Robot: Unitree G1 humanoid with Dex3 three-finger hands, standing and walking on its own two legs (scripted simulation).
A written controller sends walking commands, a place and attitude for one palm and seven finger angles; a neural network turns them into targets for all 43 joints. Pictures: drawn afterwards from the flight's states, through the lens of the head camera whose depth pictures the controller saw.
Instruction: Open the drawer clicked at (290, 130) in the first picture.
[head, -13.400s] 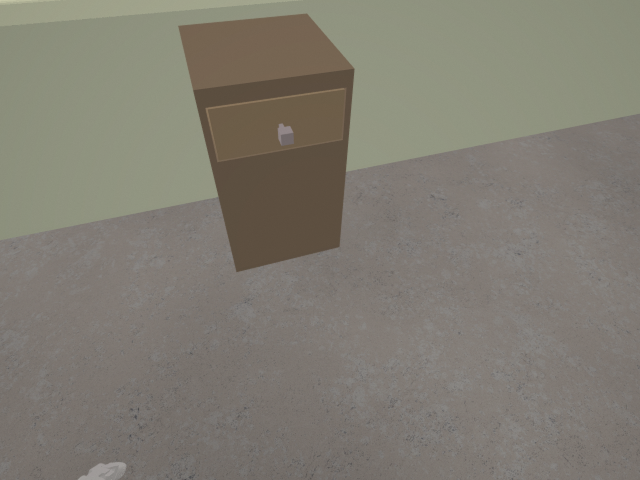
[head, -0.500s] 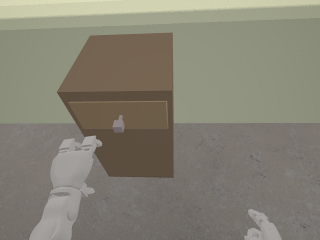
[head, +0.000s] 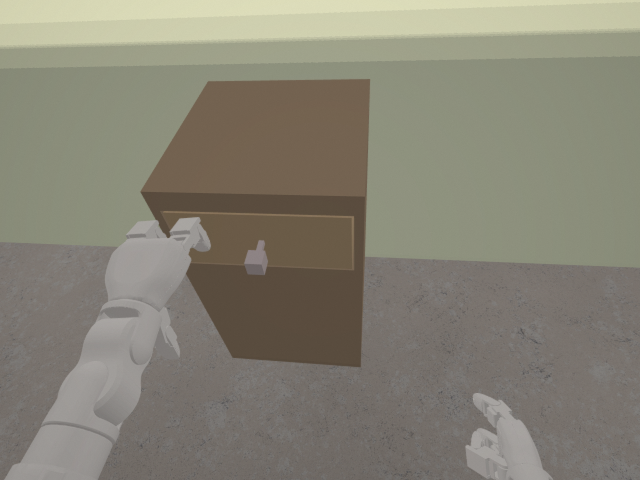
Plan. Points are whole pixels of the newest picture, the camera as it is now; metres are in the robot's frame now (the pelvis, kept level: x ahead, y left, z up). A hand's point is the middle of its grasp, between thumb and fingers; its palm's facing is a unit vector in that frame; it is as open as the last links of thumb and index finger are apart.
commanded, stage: raise the hand with hooked fingers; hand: left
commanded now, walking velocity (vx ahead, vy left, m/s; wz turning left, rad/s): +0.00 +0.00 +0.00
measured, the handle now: (258, 255) +0.54 +0.23 -0.15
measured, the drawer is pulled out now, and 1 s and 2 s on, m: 0.00 0.00 0.00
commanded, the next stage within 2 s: move the hooked fingers above the handle in 0.34 s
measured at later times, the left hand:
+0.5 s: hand (172, 287) +0.31 +0.25 +0.07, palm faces +0.03 -0.07 -1.00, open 13.8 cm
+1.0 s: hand (209, 277) +0.37 +0.23 +0.01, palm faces -0.05 -0.04 -1.00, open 13.8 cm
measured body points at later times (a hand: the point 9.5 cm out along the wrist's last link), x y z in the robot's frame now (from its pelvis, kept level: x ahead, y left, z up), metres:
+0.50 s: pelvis +0.01 +0.01 +0.00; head +0.03 -0.03 +0.45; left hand +0.31 +0.25 +0.12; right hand +0.19 -0.22 -0.12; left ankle -0.03 +0.12 -0.74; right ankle +0.01 -0.12 -0.74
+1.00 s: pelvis +0.00 +0.00 -0.01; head +0.06 -0.03 +0.43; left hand +0.37 +0.23 +0.06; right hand +0.12 -0.26 -0.14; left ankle -0.03 +0.12 -0.74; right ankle +0.01 -0.12 -0.74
